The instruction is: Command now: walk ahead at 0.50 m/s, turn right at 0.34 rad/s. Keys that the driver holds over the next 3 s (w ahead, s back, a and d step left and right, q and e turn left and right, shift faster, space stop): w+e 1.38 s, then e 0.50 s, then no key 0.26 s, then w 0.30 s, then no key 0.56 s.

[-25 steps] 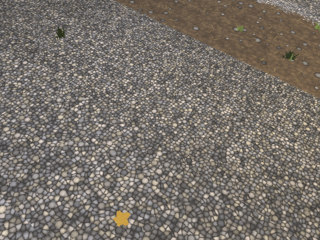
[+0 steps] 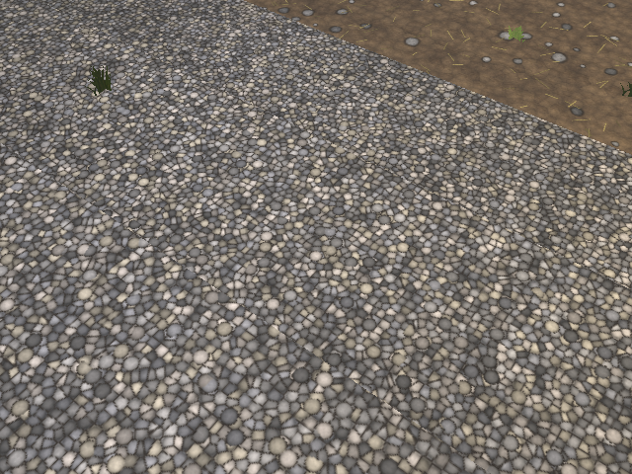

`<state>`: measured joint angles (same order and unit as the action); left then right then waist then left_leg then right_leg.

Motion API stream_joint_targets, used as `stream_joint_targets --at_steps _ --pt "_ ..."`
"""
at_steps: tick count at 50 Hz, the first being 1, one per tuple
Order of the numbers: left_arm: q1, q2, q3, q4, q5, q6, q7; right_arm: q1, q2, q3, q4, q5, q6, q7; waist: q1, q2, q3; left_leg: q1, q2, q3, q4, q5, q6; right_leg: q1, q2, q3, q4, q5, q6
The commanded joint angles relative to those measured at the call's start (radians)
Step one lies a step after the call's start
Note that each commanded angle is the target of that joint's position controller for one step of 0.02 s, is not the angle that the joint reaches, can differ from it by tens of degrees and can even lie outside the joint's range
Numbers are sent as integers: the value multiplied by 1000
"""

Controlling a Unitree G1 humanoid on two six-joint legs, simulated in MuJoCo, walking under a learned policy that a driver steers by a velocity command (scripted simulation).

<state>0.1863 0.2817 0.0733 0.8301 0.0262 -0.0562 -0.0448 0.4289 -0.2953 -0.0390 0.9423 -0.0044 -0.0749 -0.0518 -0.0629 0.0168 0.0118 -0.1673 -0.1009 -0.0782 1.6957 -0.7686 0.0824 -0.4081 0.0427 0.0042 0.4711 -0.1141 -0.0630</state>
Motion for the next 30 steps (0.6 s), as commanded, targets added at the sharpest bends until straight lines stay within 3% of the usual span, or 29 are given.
stream_joint_targets --at_steps 1,2,3,4,5,6,7,8,10,12,14,16,17,18,19,20,21,22,23,24,25,27,30 --pt "337 231 80 28 -22 18 21 -8 -110 12 -104 -10 -28 1 171 -113 -342 -870 87 42 320 278 -44 934 -433 589 -17 374 -331" --pt "226 134 41 -3 -15 19 28 -118 -115 10 -117 -48 -29 21 130 60 -180 -728 143 32 85 386 -32 606 -328 495 -131 140 -237" --pt "229 158 37 16 3 3 45 -142 -83 9 -142 -53 -30 39 103 -34 -122 -703 144 3 56 428 -40 464 -397 589 -121 327 -299" --pt "250 119 18 35 1 -15 39 -181 -94 8 -156 -61 -12 44 72 31 -41 -664 184 -10 -146 448 -44 322 -368 551 -127 437 -271" --pt "236 98 9 63 -18 -23 43 -246 -52 18 -189 -54 12 48 30 29 58 -572 195 9 -419 462 -74 126 -270 435 -194 401 -227" --pt "217 110 12 57 -12 -29 41 -260 -30 29 -190 -56 20 55 33 -17 36 -468 173 51 -564 520 -85 80 -200 371 -229 436 -207" --pt "214 115 12 52 -15 -31 42 -278 -13 38 -200 -57 16 62 41 -79 11 -417 160 70 -673 589 -89 83 -170 324 -226 556 -206" --pt "209 102 10 47 -20 -27 41 -279 8 47 -200 -48 10 69 38 -103 -32 -347 146 76 -782 670 -87 91 -144 277 -210 622 -188" --pt "224 81 11 37 -39 -13 35 -345 8 51 -207 -26 4 71 67 -94 -55 -286 108 99 -927 778 -85 137 -114 242 -189 650 -139" --pt "281 77 12 41 -45 1 37 -435 2 51 -234 -23 7 65 109 -54 -46 -307 92 94 -1006 824 -85 220 -119 284 -165 598 -105" --pt "336 80 16 49 -32 17 45 -502 -9 50 -261 -20 7 60 135 -49 -15 -354 89 72 -1072 799 -80 311 -139 344 -132 542 -95" --pt "324 98 21 36 -15 28 52 -481 -24 45 -262 -16 -1 58 115 -63 1 -291 73 55 -1148 728 -65 340 -145 384 -90 515 -87" --pt "299 107 22 25 -13 29 53 -415 -37 37 -243 -19 -6 56 87 -71 -10 -197 50 54 -1184 671 -52 323 -132 395 -43 535 -83" --pt "270 122 25 15 -17 24 49 -304 -54 26 -212 -22 -13 51 30 -55 -50 -36 44 52 -1229 665 -32 274 -103 381 54 538 -72" --pt "248 108 21 -11 -28 13 40 -161 -114 6 -190 -35 -25 39 -38 15 -145 194 171 -77 -1234 618 15 171 -60 338 257 410 -52" --pt "290 49 9 -43 -42 1 38 -40 -194 -17 -189 -47 -21 20 -53 138 -283 421 422 -353 -1259 587 90 8 27 203 529 -42 -34" --pt "339 72 13 -64 -39 13 43 -64 -200 -33 -183 -26 2 18 -12 266 -341 473 558 -666 -1327 493 199 -188 91 111 726 -495 -32" --pt "288 120 20 -40 -4 29 46 -126 -110 -22 -199 -19 13 22 6 78 -177 346 519 -602 -1345 365 192 -284 6 107 792 -427 -31" --pt "208 99 17 -54 6 33 34 -174 -50 -11 -206 -21 13 26 3 5 -60 215 465 -476 -1387 390 169 -287 -19 101 782 -344 -23" --pt "183 76 15 -65 3 39 26 -205 -29 -7 -203 -28 12 28 34 -1 5 107 422 -365 -1430 479 136 -259 -49 97 737 -294 -16" --pt "183 71 16 -68 6 52 21 -206 -27 -7 -193 -23 1 26 60 36 41 25 392 -260 -1444 649 115 -211 -75 100 674 -279 -3" --pt "192 65 15 -73 6 72 11 -182 -41 -15 -173 -15 -19 34 80 69 13 -21 360 -146 -1454 822 101 -143 -77 78 627 -248 15" --pt "71 58 7 -134 -1 82 -5 -177 -77 -29 -156 -3 -34 39 85 77 9 -40 341 -18 -1504 891 94 -142 -90 55 487 -112 27"
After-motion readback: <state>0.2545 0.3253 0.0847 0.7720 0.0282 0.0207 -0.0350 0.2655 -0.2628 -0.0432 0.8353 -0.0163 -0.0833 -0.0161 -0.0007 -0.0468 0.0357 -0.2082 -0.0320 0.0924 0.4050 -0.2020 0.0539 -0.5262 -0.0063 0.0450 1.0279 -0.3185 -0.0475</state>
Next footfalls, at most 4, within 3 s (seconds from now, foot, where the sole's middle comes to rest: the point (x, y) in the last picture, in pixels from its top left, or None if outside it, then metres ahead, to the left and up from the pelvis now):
0.38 left None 0.42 0.03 -0.77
0.84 right None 0.43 -0.19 -0.77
1.40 left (429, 332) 0.87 -0.30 -0.94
1.82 right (507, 353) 0.79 -0.49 -0.94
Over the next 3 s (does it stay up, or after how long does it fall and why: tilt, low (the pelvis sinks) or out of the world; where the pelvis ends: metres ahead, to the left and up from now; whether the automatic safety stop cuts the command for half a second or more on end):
stays up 0.85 -0.48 -0.17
